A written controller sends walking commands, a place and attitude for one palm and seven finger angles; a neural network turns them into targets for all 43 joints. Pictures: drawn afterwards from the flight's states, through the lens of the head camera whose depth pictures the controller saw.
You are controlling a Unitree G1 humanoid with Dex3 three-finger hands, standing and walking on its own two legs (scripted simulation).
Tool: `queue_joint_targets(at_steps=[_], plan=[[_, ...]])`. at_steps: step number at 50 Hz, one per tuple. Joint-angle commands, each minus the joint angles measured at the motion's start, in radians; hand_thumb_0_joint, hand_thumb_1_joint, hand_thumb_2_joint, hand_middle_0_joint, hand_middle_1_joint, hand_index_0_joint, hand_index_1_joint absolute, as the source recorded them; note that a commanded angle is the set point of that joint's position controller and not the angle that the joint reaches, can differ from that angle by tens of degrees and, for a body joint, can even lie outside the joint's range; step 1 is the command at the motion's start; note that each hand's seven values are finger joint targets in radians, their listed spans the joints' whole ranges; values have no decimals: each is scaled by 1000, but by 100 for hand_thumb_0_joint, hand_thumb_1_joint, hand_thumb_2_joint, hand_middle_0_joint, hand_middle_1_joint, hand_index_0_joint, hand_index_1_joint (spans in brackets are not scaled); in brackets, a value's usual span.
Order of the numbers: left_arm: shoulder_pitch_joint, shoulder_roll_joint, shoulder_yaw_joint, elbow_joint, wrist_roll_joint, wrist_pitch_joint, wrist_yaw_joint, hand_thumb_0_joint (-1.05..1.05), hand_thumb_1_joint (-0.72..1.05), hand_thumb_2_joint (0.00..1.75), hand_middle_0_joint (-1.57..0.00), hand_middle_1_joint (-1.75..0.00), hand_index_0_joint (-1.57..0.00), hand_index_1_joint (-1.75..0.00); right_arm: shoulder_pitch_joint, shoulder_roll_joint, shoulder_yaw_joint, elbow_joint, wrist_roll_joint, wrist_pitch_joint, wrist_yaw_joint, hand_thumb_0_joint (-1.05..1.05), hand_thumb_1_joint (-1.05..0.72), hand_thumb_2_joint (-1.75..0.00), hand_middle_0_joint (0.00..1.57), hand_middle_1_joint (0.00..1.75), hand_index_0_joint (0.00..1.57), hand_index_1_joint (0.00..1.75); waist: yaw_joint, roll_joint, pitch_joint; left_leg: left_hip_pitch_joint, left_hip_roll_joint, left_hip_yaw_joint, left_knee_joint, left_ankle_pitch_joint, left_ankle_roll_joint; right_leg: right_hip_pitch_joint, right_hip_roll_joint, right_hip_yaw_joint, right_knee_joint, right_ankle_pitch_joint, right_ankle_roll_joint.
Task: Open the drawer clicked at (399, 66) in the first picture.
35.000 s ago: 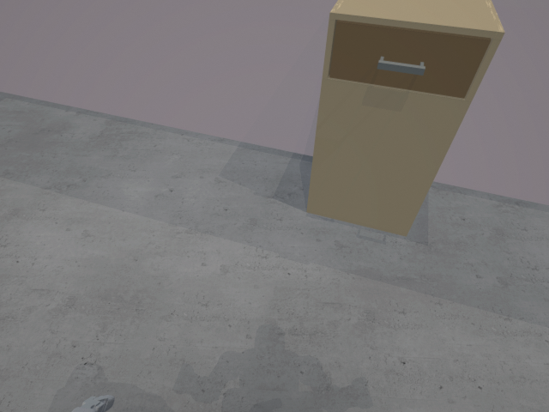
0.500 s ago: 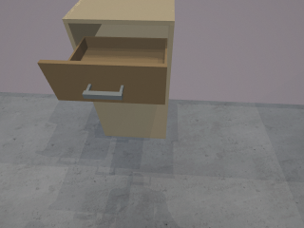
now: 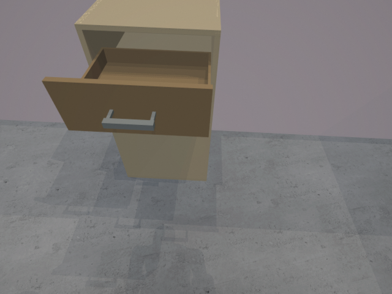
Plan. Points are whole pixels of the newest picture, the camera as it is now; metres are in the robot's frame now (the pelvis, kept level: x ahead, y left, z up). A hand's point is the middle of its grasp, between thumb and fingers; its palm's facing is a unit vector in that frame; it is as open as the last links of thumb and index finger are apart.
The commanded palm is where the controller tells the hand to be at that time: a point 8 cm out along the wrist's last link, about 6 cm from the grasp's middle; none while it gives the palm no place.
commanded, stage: look to check the result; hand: left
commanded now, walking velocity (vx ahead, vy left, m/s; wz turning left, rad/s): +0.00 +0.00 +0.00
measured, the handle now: (130, 119) +0.54 +0.21 +0.03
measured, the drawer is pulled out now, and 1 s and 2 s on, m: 0.30 0.30 0.30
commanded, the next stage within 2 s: stand and wait in 0.52 s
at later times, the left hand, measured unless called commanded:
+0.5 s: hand out of the picture +0.00 +0.16 -0.17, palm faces +0.03 -0.98 -0.17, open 7.4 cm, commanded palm none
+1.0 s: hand out of the picture +0.02 +0.16 -0.17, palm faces +0.03 -0.98 -0.18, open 7.4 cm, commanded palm none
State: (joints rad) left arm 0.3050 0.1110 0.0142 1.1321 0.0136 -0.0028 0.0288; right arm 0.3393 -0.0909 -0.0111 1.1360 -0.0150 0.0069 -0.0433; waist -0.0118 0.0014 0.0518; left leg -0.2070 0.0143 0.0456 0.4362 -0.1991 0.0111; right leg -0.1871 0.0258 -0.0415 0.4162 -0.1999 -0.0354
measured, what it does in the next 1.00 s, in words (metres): stands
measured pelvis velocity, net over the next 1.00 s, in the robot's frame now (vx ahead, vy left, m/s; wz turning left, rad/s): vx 0.02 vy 0.00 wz -0.01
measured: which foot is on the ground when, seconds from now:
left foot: down 0.00-1.00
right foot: down 0.00-1.00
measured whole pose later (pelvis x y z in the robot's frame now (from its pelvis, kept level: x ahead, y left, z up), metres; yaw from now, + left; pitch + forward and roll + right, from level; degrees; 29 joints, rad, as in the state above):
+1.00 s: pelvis +0.02 +0.00 +0.00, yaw +0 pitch -2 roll +0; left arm 0.28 0.12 0.02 1.14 0.01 -0.01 0.03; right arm 0.28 -0.11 -0.01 1.14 -0.01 0.00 -0.05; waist -0.01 0.01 0.06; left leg -0.15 0.01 0.05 0.39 -0.21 0.01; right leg -0.14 0.02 -0.03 0.38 -0.22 -0.03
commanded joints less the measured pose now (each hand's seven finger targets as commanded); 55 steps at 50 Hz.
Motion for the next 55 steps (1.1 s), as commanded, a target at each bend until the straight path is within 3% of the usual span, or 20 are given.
queue_joint_targets(at_steps=[1,5,18,24,31,40,55], plan=[[90,92,11,-17,-6,-7,11,0,90,90,-20,-30,-20,-30,78,-75,-14,-23,4,-8,-3,0,-90,-90,20,30,20,30,5,28,48,3,79,-102,-104,-29,27,-50,-99,107,-110,-34,-19],[93,89,10,-12,-5,-11,13,0,90,90,-20,-30,-20,-30,75,-78,-13,-22,7,-12,-6,0,-90,-90,20,30,20,30,5,22,29,29,85,-103,-101,25,28,-38,-97,110,-102,13,-19],[87,93,7,-9,-5,-10,15,0,90,90,-20,-30,-20,-30,53,-87,-14,-17,6,-10,-1,0,-90,-90,20,30,20,30,2,1,74,26,80,-97,-116,-8,25,-59,-100,116,-115,-12,-12],[81,98,10,-10,-5,-14,16,0,90,90,-20,-30,-20,-30,45,-89,-13,-14,7,-14,-3,0,-90,-90,20,30,20,30,3,2,42,51,85,-92,-109,58,25,-30,-106,111,-107,53,-11],[73,102,10,-10,-5,-13,16,0,90,90,-20,-30,-20,-30,38,-91,-13,-12,7,-13,-3,0,-90,-90,20,30,20,30,2,14,61,45,84,-93,-116,44,23,-31,-105,113,-117,36,-10],[67,107,13,-14,-6,-17,16,0,90,90,-20,-30,-20,-30,30,-101,-15,-14,8,-16,-5,0,-90,-90,20,30,20,30,3,3,26,72,86,-93,-108,92,22,-6,-105,114,-115,84,-11],[55,118,15,-14,-5,-19,16,0,90,90,-20,-30,-20,-30,9,-116,-18,-13,6,-15,-5,0,-90,-90,20,30,20,30,3,-1,36,86,89,-88,-116,97,19,-8,-107,115,-123,97,-9]])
